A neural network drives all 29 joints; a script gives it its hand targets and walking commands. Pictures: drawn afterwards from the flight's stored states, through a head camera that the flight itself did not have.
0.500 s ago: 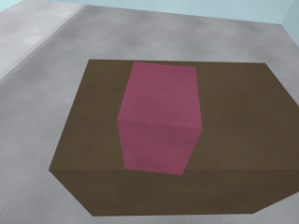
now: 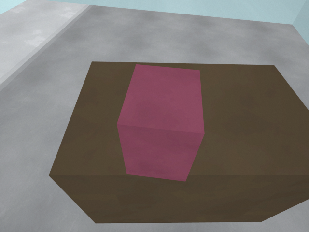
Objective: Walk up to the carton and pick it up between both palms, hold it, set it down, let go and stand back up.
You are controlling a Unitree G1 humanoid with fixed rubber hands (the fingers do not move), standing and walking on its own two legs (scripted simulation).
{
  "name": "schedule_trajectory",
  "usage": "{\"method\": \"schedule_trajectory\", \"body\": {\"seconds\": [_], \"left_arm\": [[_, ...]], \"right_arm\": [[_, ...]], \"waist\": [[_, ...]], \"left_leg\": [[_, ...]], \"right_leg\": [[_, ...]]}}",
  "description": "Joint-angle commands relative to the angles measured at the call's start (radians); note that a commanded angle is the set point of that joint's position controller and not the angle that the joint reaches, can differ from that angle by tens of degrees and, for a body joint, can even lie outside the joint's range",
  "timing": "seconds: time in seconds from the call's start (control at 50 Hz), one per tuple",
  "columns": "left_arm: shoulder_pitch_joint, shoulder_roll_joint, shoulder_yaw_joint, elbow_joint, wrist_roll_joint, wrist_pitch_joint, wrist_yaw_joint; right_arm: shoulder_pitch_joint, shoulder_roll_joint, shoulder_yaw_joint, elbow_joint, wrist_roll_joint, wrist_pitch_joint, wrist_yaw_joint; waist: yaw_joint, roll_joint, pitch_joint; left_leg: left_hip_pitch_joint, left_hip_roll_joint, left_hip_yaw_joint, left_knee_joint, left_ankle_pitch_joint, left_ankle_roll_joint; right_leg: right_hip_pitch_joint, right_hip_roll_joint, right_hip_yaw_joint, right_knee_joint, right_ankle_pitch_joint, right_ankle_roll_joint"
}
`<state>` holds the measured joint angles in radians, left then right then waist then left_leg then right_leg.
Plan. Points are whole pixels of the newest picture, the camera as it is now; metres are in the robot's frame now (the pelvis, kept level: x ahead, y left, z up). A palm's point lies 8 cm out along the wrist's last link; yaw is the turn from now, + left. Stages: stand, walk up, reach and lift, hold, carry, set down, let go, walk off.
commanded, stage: stand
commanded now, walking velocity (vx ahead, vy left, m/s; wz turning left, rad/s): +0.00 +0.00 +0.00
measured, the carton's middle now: (161, 124) +0.39 +0.00 +0.04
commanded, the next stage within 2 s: none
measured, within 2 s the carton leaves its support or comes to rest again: neither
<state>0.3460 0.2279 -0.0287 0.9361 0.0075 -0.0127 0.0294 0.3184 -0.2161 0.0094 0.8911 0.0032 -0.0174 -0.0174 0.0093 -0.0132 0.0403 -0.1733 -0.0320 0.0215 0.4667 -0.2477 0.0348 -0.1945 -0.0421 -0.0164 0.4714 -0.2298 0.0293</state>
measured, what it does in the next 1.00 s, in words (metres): stands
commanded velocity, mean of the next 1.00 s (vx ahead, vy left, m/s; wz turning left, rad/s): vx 0.00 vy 0.00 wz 0.00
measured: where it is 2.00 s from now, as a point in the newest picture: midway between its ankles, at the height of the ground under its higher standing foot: outside the picture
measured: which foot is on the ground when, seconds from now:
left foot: down 0.00-1.00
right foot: down 0.00-1.00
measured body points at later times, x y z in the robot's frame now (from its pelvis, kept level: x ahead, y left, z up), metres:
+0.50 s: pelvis +0.00 -0.01 +0.00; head +0.00 -0.01 +0.45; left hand +0.01 +0.23 -0.15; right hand +0.03 -0.25 -0.15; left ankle +0.00 +0.10 -0.74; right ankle +0.02 -0.14 -0.74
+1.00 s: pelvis +0.01 -0.02 +0.00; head +0.01 -0.01 +0.45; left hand +0.01 +0.22 -0.15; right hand +0.02 -0.25 -0.15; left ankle +0.00 +0.10 -0.74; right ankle +0.02 -0.14 -0.74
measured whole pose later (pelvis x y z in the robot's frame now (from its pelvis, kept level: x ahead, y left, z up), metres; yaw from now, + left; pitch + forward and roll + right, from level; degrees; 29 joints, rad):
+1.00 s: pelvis +0.01 -0.02 +0.00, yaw +0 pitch -2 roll +0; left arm 0.32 0.19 -0.03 1.03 0.00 -0.01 0.04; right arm 0.32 -0.18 0.02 1.01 0.00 -0.01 -0.04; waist 0.01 0.00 0.04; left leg -0.16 -0.01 0.00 0.45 -0.25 0.01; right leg -0.18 -0.02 -0.02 0.45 -0.23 0.01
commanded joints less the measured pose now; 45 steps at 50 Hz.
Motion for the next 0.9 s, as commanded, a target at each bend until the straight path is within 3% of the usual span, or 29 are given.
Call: {"method": "schedule_trajectory", "body": {"seconds": [0.0,0.88], "left_arm": [[0.059,0.131,0.024,-0.036,-0.002,-0.012,0.006],[0.053,0.098,0.019,0.060,-0.007,-0.005,0.015]], "right_arm": [[0.046,-0.144,-0.030,-0.044,0.002,-0.016,-0.007],[0.074,-0.096,-0.015,0.077,0.000,-0.007,-0.025]], "waist": [[-0.003,0.011,0.046],[-0.003,0.012,0.052]], "left_leg": [[-0.073,0.118,-0.134,-0.139,0.057,-0.010],[-0.052,0.123,-0.130,-0.137,0.069,-0.020]], "right_leg": [[-0.007,-0.070,0.094,-0.099,0.060,-0.040],[-0.011,-0.066,0.095,-0.123,0.053,-0.040]]}}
